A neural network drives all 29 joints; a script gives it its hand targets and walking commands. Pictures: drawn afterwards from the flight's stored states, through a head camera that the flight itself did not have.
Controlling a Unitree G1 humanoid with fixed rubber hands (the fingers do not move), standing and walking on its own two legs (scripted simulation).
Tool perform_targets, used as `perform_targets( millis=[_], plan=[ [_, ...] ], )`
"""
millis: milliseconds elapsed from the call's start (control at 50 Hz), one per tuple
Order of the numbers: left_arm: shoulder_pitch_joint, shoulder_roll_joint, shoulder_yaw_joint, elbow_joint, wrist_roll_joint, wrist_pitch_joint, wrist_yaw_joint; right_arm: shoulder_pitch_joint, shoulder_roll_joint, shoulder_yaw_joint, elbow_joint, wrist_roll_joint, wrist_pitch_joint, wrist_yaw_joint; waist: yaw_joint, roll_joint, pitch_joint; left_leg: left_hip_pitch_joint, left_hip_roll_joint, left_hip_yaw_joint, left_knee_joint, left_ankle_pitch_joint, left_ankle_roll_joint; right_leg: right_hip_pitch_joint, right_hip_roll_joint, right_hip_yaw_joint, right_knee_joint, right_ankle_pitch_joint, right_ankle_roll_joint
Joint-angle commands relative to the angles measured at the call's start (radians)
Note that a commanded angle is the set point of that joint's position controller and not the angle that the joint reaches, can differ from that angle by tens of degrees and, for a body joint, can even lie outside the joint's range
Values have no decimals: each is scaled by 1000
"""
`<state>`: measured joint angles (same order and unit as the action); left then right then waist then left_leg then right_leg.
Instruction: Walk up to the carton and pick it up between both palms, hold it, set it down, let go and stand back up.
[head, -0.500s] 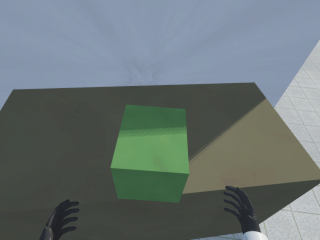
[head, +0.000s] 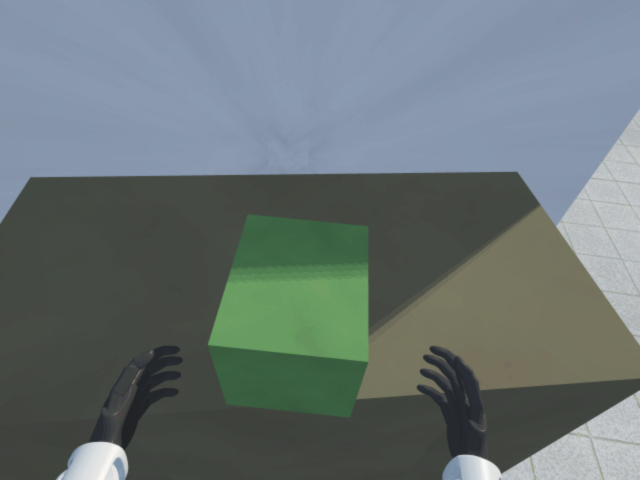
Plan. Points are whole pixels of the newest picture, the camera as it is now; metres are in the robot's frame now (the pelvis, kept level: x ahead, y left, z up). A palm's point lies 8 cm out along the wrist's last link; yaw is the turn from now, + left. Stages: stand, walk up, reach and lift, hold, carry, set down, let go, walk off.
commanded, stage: reach and lift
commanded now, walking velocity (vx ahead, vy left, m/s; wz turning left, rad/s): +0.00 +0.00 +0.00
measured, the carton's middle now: (298, 314) +0.35 +0.06 -0.02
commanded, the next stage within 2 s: none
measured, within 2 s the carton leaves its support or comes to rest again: neither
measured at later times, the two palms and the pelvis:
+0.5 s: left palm (144, 345) +0.26 +0.23 +0.04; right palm (452, 364) +0.27 -0.13 +0.04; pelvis +0.01 +0.00 +0.00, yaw +0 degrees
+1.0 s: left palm (158, 264) +0.34 +0.23 +0.09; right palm (434, 289) +0.34 -0.11 +0.09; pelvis -0.01 +0.00 +0.00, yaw +0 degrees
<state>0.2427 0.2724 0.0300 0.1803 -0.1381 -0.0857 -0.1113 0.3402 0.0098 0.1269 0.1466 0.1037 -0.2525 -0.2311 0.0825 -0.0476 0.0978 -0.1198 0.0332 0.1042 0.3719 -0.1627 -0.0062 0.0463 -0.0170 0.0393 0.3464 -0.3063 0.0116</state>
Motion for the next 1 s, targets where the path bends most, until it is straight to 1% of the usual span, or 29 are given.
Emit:
perform_targets(
  millis=[0,60,80,120,140,220,240,260,320,360,400,440,460,500,520,540,560,620,680,700,740,780,800,820,840,880,920,940,980],
  plan=[
    [-113,131,46,-179,-19,-59,-7,-39,4,-11,-92,-6,-51,-16,-24,96,-96,323,-10,-65,32,185,-19,-389,-15,-5,-119,161,-8],
    [-107,125,42,-184,-23,-73,6,-80,16,-17,-94,-8,-70,-22,-18,132,-118,319,-12,-66,45,215,-29,-381,-8,-8,-106,165,-13],
    [-96,130,32,-189,-34,-76,5,-81,15,-10,-98,-6,-73,-24,-19,107,-133,322,-11,-67,52,229,-22,-379,-11,-10,-96,188,-11],
    [-132,129,37,-169,-39,-67,2,-114,7,-3,-73,4,-75,-29,-17,116,-147,319,-8,-69,56,267,-29,-364,-13,-8,-90,250,-7],
    [-135,123,35,-156,-40,-58,-3,-133,6,-11,-84,-4,-76,-34,-23,97,-141,325,-12,-72,55,276,-28,-359,-8,-16,-93,273,1],
    [-164,121,51,-168,-35,-3,-17,-177,-7,10,-76,28,-61,-55,-26,62,-174,346,-13,-76,65,349,-24,-318,-2,-18,-88,397,13],
    [-190,112,53,-174,-35,13,-17,-203,-15,13,-75,24,-52,-58,-36,74,-173,352,-13,-74,59,363,-31,-304,5,-30,-89,399,17],
    [-196,110,61,-174,-28,30,-19,-217,-21,16,-78,36,-44,-58,-18,63,-172,359,-8,-79,59,367,-25,-317,4,-27,-91,400,14],
    [-244,101,64,-173,-21,78,-22,-260,-25,43,-84,57,-17,-67,-14,50,-173,367,-11,-74,53,370,-22,-317,5,-35,-94,420,19],
    [-278,96,71,-160,-12,110,-19,-300,-37,38,-78,61,7,-72,-23,55,-180,364,-8,-71,49,364,-20,-306,12,-32,-95,413,17],
    [-330,98,90,-180,-3,144,-15,-356,-53,36,-103,75,30,-78,-16,68,-199,378,-12,-71,49,381,-21,-306,11,-32,-97,447,25],
    [-375,90,84,-204,-2,168,-12,-381,-59,26,-120,76,53,-83,-37,59,-220,377,-12,-65,46,359,-17,-309,11,-38,-99,449,27],
    [-374,91,92,-220,3,178,-10,-376,-58,39,-107,87,64,-85,-23,65,-215,383,-13,-58,45,368,-19,-304,12,-41,-93,456,28],
    [-439,83,92,-197,10,207,-8,-442,-53,28,-83,89,96,-88,-31,68,-211,371,-13,-50,42,349,-20,-309,9,-36,-102,439,25],
    [-432,74,86,-198,19,219,-5,-439,-54,18,-75,89,106,-91,-44,91,-207,380,-13,-51,37,351,-20,-307,12,-43,-101,442,26],
    [-463,83,96,-211,24,234,-5,-463,-64,15,-68,96,118,-92,-35,91,-221,383,-13,-48,38,358,-26,-300,12,-41,-103,447,26],
    [-488,79,95,-203,29,247,-4,-491,-61,14,-56,101,131,-95,-44,98,-218,381,-13,-47,28,346,-22,-298,13,-40,-103,453,26],
    [-576,80,106,-194,31,270,4,-565,-62,-7,-53,100,160,-102,-51,96,-241,348,-15,-40,18,269,-15,-296,14,-35,-108,382,30],
    [-619,76,121,-158,32,289,15,-641,-52,-8,-78,105,186,-103,-31,79,-262,333,-13,-35,16,230,2,-314,15,-37,-109,329,27],
    [-675,82,115,-154,27,297,18,-686,-61,-13,-65,105,197,-105,-37,84,-270,320,-11,-36,11,213,2,-315,13,-37,-107,318,24],
    [-738,84,124,-77,25,310,20,-749,-56,-19,-28,112,229,-102,-29,62,-268,290,-8,-27,6,155,11,-332,11,-30,-105,249,24],
    [-802,83,110,-45,14,321,31,-803,-62,-26,-10,119,256,-104,-39,49,-270,274,-6,-32,-4,104,20,-338,13,-33,-110,199,21],
    [-835,89,117,-46,13,330,35,-834,-60,-31,-6,119,272,-106,-34,46,-270,271,-1,-36,-8,103,23,-342,15,-38,-113,190,19],
    [-876,86,99,-45,1,338,41,-867,-76,-41,-3,116,283,-108,-60,41,-306,270,-1,-33,-1,100,20,-342,18,-39,-105,188,18],
    [-895,93,114,-31,2,343,47,-886,-69,-35,24,125,297,-109,-38,50,-298,255,1,-36,-2,102,19,-340,19,-36,-99,181,17],
    [-925,81,102,-19,-1,355,56,-918,-82,-46,44,126,310,-112,-53,80,-343,284,2,-35,9,156,10,-347,28,-46,-93,231,13],
    [-972,87,97,13,8,368,62,-960,-84,-43,92,139,327,-115,-64,82,-352,297,1,-33,22,189,4,-350,34,-50,-85,250,16],
    [-1000,91,113,20,12,375,66,-1002,-93,-48,92,143,329,-115,-48,96,-378,292,4,-35,27,222,1,-336,37,-52,-77,284,13],
    [-1029,77,108,22,20,392,70,-1046,-114,-57,107,148,331,-120,-67,103,-431,311,1,-37,43,290,-7,-320,51,-58,-70,335,18]
  ],
)
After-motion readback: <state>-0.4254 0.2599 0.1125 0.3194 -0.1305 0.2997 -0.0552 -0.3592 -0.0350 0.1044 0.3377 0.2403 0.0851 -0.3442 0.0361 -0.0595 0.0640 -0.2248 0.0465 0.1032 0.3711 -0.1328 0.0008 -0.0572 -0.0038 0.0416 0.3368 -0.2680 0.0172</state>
